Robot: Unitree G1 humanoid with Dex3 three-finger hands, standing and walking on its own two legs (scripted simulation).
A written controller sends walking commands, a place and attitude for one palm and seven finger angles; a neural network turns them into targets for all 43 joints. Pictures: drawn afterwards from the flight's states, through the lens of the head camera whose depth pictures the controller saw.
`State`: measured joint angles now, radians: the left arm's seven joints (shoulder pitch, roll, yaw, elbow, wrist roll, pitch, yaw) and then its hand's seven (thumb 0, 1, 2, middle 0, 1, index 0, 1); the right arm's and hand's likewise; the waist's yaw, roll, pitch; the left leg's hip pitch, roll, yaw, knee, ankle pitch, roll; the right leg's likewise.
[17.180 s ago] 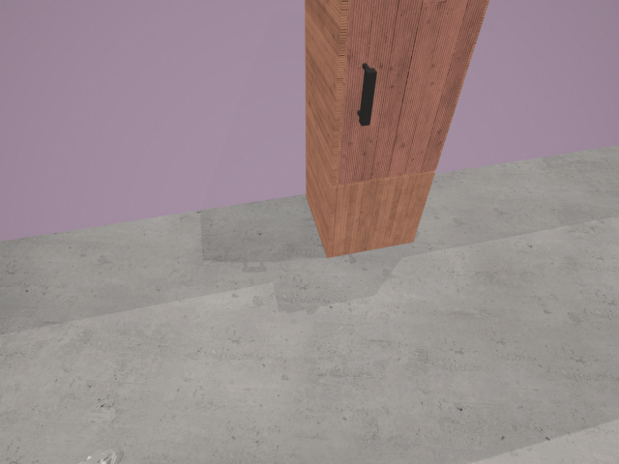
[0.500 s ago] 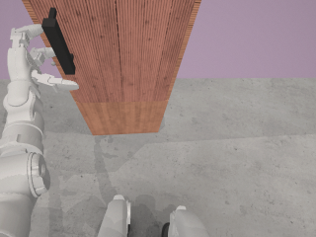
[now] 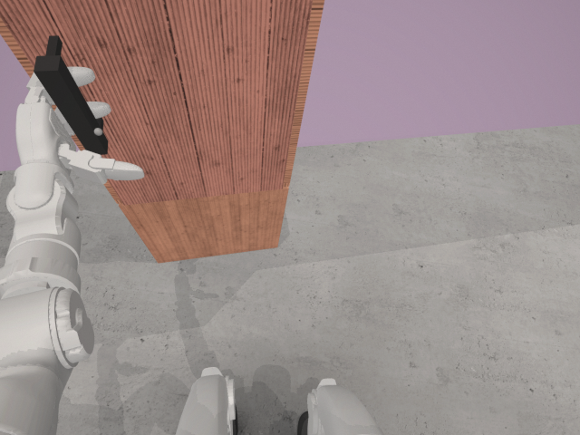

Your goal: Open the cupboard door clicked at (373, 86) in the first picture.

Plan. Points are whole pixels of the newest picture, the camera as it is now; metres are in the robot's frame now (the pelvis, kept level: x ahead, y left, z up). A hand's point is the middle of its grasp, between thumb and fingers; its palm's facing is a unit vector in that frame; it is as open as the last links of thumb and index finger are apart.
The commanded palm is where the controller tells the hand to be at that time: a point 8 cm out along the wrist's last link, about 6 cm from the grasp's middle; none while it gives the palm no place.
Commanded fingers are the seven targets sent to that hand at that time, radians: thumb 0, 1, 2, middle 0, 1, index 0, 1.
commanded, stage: move the hooked fingers beside the handle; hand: left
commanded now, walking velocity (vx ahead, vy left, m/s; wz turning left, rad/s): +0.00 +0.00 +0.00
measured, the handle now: (78, 100) +0.55 +0.27 +0.07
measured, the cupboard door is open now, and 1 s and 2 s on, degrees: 0 0 0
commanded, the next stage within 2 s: none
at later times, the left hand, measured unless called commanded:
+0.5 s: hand (73, 133) +0.49 +0.26 +0.07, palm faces +0.15 -0.99 -0.01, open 14.0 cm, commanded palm +0.47 +0.31 +0.07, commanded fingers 0.00 -0.50 0.30 -0.30 -1.20 -0.30 -1.20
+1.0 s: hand (44, 135) +0.49 +0.30 +0.07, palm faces +0.15 -0.99 -0.01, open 14.0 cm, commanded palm +0.46 +0.33 +0.07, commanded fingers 0.00 -0.50 0.30 -0.30 -1.20 -0.30 -1.20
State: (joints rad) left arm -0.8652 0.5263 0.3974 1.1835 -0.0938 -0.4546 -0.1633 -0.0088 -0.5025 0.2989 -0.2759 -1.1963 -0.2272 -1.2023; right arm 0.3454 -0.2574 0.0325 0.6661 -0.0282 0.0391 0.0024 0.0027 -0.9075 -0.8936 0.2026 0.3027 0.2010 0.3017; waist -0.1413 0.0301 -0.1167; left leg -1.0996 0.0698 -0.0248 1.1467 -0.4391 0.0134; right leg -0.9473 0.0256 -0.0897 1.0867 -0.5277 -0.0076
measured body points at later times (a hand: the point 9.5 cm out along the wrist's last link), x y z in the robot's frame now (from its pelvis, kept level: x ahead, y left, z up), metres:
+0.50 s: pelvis +0.00 -0.01 +0.00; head +0.14 +0.02 +0.43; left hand +0.47 +0.31 +0.08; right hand +0.02 -0.29 -0.11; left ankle +0.05 +0.11 -0.65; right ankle -0.01 -0.12 -0.65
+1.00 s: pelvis +0.00 +0.00 +0.00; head +0.14 +0.04 +0.42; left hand +0.47 +0.35 +0.07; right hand +0.02 -0.27 -0.11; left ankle +0.05 +0.11 -0.65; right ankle -0.01 -0.12 -0.65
